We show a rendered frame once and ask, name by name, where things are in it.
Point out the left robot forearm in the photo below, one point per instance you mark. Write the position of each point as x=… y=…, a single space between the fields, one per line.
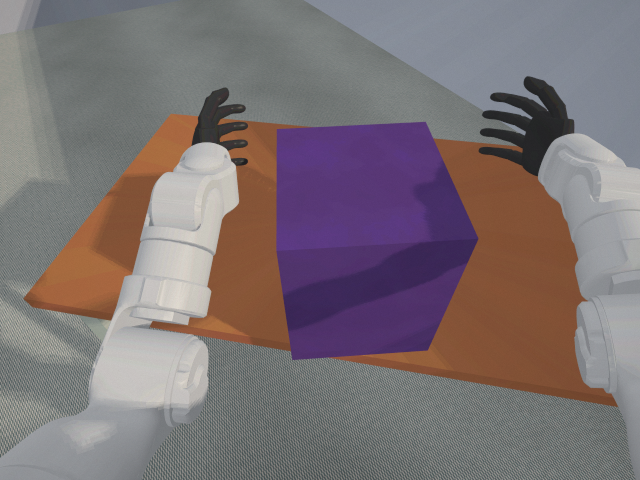
x=178 y=241

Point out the robot right upper arm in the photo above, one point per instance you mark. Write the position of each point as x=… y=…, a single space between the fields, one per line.
x=607 y=346

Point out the robot left hand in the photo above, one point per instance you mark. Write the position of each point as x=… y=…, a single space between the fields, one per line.
x=208 y=130

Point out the carton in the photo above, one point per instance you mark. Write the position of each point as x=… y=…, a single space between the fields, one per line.
x=372 y=238

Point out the right robot forearm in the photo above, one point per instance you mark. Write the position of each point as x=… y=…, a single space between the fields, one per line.
x=600 y=200

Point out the robot left upper arm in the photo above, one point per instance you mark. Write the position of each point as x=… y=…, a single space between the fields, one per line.
x=146 y=382

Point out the table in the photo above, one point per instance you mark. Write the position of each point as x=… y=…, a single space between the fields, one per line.
x=510 y=323

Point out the robot right hand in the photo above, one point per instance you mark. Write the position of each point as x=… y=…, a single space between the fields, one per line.
x=541 y=130

